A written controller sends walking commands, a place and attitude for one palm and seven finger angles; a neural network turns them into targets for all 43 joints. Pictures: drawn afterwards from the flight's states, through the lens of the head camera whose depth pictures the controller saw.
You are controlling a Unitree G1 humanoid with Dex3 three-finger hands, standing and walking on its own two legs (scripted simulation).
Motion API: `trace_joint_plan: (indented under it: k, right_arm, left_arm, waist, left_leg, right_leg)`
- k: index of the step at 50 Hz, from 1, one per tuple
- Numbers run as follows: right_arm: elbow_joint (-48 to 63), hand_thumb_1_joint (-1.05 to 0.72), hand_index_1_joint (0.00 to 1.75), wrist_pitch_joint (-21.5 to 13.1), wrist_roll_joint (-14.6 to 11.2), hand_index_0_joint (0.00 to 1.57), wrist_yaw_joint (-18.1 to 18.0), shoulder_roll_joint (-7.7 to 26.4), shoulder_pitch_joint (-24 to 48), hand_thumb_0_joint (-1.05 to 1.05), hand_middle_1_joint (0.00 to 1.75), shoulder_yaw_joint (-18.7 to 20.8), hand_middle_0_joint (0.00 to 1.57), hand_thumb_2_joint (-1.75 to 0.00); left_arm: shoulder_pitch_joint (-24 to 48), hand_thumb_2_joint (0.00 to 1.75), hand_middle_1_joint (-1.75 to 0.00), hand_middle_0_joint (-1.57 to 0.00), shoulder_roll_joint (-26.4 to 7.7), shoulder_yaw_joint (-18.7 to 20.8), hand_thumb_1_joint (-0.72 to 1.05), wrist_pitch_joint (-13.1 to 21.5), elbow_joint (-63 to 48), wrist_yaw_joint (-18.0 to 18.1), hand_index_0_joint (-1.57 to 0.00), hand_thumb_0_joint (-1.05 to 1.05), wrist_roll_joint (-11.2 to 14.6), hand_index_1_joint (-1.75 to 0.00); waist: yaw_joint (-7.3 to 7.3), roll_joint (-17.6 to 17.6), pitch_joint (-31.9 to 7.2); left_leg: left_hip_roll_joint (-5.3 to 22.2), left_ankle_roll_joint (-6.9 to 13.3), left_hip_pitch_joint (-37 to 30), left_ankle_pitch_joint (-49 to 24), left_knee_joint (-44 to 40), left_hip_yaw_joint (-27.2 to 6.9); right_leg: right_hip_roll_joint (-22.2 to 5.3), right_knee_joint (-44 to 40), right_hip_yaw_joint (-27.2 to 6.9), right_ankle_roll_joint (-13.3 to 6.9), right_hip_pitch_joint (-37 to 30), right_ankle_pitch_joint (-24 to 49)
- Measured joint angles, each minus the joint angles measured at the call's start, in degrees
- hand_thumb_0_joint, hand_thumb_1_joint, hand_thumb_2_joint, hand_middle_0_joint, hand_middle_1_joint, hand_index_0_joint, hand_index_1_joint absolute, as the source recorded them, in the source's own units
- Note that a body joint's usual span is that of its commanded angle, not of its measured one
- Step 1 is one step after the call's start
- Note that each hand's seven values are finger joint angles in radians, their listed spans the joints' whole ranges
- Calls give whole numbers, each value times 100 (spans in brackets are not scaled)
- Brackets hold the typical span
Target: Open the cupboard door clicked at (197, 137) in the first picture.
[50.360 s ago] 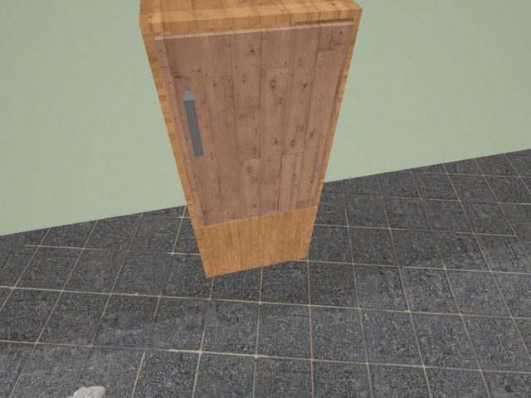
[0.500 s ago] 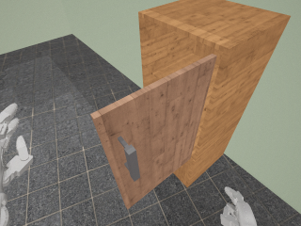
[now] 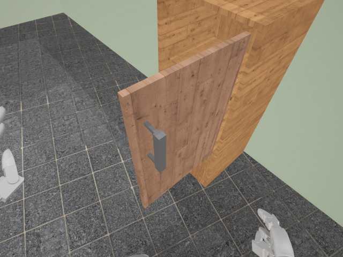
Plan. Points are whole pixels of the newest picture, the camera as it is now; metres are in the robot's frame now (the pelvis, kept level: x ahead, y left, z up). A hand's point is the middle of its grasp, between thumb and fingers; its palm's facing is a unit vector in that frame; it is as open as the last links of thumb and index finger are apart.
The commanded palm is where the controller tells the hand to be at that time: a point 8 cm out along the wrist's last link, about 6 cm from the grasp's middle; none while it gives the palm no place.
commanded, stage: step back with the hand held close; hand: left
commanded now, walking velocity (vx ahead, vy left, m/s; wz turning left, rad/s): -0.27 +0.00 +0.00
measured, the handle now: (154, 147) +0.35 +0.07 +0.05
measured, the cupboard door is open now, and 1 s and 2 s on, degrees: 89 89 89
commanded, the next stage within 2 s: stop stepping back and stand still in 0.54 s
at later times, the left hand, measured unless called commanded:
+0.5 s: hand out of the picture +0.13 +0.27 +0.19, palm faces +0.44 -0.79 -0.44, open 7.5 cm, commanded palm +0.07 +0.30 +0.19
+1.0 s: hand out of the picture +0.04 +0.24 +0.17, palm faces +0.38 -0.79 -0.48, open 7.4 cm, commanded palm +0.01 +0.28 +0.19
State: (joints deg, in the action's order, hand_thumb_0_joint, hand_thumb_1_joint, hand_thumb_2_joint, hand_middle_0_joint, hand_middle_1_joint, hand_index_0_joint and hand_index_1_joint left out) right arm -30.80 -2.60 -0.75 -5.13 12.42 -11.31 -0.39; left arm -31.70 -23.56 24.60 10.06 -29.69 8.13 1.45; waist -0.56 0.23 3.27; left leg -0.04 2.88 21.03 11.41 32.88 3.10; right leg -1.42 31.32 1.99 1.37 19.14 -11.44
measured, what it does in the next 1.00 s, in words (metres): walks backwards: right foot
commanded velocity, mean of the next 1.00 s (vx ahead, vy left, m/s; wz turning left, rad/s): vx -0.16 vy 0.02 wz -0.01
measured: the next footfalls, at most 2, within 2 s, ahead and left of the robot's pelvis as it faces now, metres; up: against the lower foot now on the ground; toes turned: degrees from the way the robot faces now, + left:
right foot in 0.58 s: -0.14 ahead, -0.11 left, +0.00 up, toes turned -2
left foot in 1.08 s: -0.08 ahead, +0.11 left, +0.00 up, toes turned +1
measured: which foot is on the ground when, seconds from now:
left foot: down 0.00-0.88, up 0.90-1.00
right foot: down 0.00-0.26, up 0.28-0.56, down 0.58-1.00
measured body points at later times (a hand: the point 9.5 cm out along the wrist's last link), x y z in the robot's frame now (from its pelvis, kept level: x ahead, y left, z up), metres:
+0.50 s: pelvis -0.07 +0.00 +0.01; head -0.04 +0.03 +0.46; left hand +0.10 +0.30 +0.21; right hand +0.10 -0.22 -0.07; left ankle +0.06 +0.09 -0.73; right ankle -0.17 -0.12 -0.69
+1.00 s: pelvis -0.14 -0.02 +0.01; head -0.15 -0.01 +0.46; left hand +0.02 +0.28 +0.20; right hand -0.01 -0.28 -0.07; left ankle -0.09 +0.09 -0.70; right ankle -0.18 -0.11 -0.73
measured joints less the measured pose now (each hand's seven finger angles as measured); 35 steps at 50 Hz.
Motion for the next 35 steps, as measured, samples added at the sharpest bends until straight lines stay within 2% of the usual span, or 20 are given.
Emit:
trace_joint_plan:
  k: [6, 10, 12, 14, 16, 18, 20, 22, 25, 27, 29, 30, 32, 34, 35]
  right_arm:
    - [-122, -90, 30, -160, 39, 20, 42, -34, -97, 1, 30, -7, 20, -90]
    - [-307, -90, 30, -185, 69, 20, 81, 20, -77, 1, 30, 8, 20, -90]
    - [-387, -90, 30, -145, 65, 20, 75, 41, -45, 1, 30, 19, 20, -90]
    - [-398, -90, 30, -121, 68, 20, 30, 60, -17, 1, 30, 25, 20, -90]
    - [-401, -90, 30, -194, 107, 20, 4, 8, -4, 1, 30, 77, 20, -90]
    - [-469, -90, 30, -288, 115, 20, 51, -124, -2, 1, 30, 117, 20, -90]
    - [-530, -90, 30, -372, 131, 20, 126, -234, -19, 1, 30, 93, 20, -90]
    - [-558, -90, 30, -428, 143, 20, 198, -308, -42, 1, 30, 45, 20, -90]
    - [-551, -90, 30, -491, 170, 20, 260, -355, -29, 1, 30, -33, 20, -90]
    - [-514, -90, 30, -492, 196, 20, 289, -359, 44, 1, 30, -74, 20, -90]
    - [-437, -90, 30, -425, 213, 21, 306, -367, 225, 1, 30, -130, 20, -90]
    - [-494, -90, 30, -387, 216, 21, 285, -300, 350, 1, 30, -128, 20, -90]
    - [-626, -90, 30, -306, 166, 21, 222, -221, 432, 1, 30, -113, 20, -90]
    - [-645, -90, 30, -205, 103, 21, 161, -205, 359, 1, 30, -140, 20, -90]
    - [-594, -90, 30, -166, 73, 21, 125, -179, 291, 1, 30, -161, 20, -90]
  left_arm:
    - [107, 89, -31, -21, 120, 36, 88, 128, -30, 22, -21, 2, -72, -30]
    - [115, 89, -31, -21, 187, -49, 88, 187, -206, 111, -21, 2, -33, -30]
    - [170, 89, -31, -21, 141, -77, 88, 194, -279, 135, -21, 1, -13, -30]
    - [227, 89, -31, -22, 66, -41, 88, 209, -290, 145, -21, 1, -3, -30]
    - [298, 89, -31, -22, -34, 63, 88, 218, -230, 134, -21, 1, -18, -30]
    - [336, 89, -31, -22, -148, 177, 88, 243, -159, 134, -21, 1, -8, -30]
    - [255, 89, -31, -22, -195, 254, 88, 257, -178, 168, -21, 2, 39, -30]
    - [118, 89, -31, -21, -160, 240, 88, 228, -264, 190, -21, 2, 94, -30]
    - [-20, 89, -31, -21, -76, 96, 89, 175, -358, 166, -21, 2, 168, -30]
    - [-54, 89, -31, -21, -93, 27, 89, 171, -373, 108, -21, 2, 216, -30]
    - [-101, 89, -31, -21, -241, 114, 89, 230, -419, 52, -20, 2, 247, -30]
    - [-16, 89, -31, -21, -193, 37, 89, 276, -345, 2, -21, 1, 242, -30]
    - [111, 89, -31, -21, -170, -128, 89, 274, -242, -76, -21, 1, 214, -30]
    - [56, 89, -31, -21, -258, -120, 88, 245, -244, -137, -21, 1, 186, -30]
    - [-12, 89, -31, -22, -296, -83, 88, 215, -261, -153, -21, 1, 195, -30]
  waist:
    - [-33, 51, 40]
    - [-44, 27, 18]
    - [-1, -30, 49]
    - [28, -31, 86]
    - [94, 56, 121]
    - [125, 55, 101]
    - [114, 26, -11]
    - [70, 6, -159]
    - [1, 7, -348]
    - [-53, -33, -419]
    - [-171, -246, -397]
    - [-192, -100, -301]
    - [-167, 44, -183]
    - [-118, -56, -234]
    - [-79, -79, -282]
  left_leg:
    - [8, -19, 303, 257, 410, -102]
    - [-42, -185, 518, 870, 759, -182]
    - [-73, -167, 520, 668, 715, -178]
    - [-42, -26, 524, 194, 584, -146]
    - [35, 96, 534, -295, 408, -197]
    - [67, 93, 494, -420, 149, -263]
    - [114, 54, 458, -605, -214, -284]
    - [173, 4, 421, -863, -628, -264]
    - [224, -58, 408, -1256, -1209, -213]
    - [205, -112, 480, -1472, -1437, -136]
    - [137, -188, 741, -1458, -1231, 119]
    - [232, -242, 869, -1174, -935, 77]
    - [224, -320, 945, -375, -311, -85]
    - [104, -330, 770, -272, 50, -81]
    - [74, -303, 562, -581, -22, -74]
  right_leg:
    - [74, 258, -17, -55, 199, -25]
    - [69, 262, -22, -70, 324, 80]
    - [33, 321, -24, -30, 364, 96]
    - [64, 506, -43, -20, 467, -276]
    - [295, 1521, -222, -23, 678, -956]
    - [501, 2536, -358, -46, 735, -1295]
    - [569, 2797, -329, -66, 548, -1491]
    - [551, 2421, -215, -105, 172, -1677]
    - [530, 1247, -49, -190, -548, -1833]
    - [485, 81, 19, -273, -1077, -1510]
    - [291, -838, -139, -376, -1379, -1084]
    - [385, -822, -150, -360, -1354, -1122]
    - [473, -683, -138, -306, -1359, -1079]
    - [419, -512, -179, -269, -1317, -1095]
    - [415, -394, -185, -253, -1285, -1133]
